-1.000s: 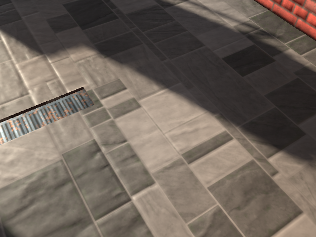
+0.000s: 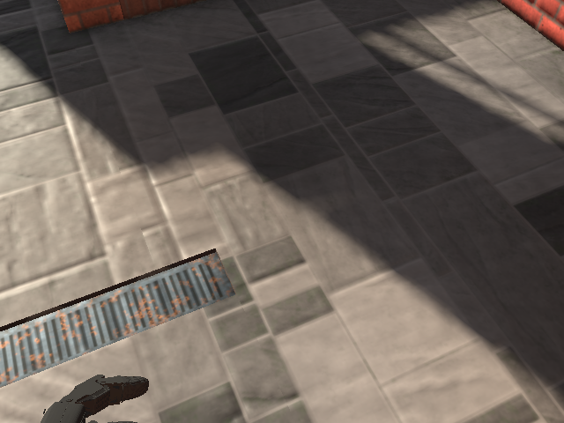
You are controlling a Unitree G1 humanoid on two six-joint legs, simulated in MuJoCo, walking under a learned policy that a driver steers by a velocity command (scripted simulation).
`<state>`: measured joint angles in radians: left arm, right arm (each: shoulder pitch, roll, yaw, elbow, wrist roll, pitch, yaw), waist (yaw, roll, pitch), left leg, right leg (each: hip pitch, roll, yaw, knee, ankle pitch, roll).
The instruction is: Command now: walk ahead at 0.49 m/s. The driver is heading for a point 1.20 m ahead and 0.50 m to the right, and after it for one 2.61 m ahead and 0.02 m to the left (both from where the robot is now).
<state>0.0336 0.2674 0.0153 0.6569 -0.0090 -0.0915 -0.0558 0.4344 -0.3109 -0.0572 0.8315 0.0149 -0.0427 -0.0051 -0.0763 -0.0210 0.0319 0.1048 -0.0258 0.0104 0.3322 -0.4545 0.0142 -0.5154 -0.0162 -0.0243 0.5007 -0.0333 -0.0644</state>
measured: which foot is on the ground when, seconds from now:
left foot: down 0.00-0.02, up 0.04-0.50, down 0.52-1.00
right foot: down 0.00-0.52, up 0.54-1.00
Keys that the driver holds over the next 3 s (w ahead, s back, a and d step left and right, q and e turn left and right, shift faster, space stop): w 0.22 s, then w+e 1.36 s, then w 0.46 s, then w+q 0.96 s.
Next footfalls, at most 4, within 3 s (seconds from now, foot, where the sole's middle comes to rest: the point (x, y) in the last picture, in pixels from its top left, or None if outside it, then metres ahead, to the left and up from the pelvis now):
0.52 left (224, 421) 0.47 0.13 -0.76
1.02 right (357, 332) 0.66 -0.20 -0.76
1.52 left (331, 221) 1.00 -0.19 -0.76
2.02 right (462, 219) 0.98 -0.56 -0.76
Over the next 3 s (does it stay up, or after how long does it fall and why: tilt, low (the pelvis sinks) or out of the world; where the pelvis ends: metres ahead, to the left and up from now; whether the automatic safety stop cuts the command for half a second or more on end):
stays up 1.38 -0.72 0.01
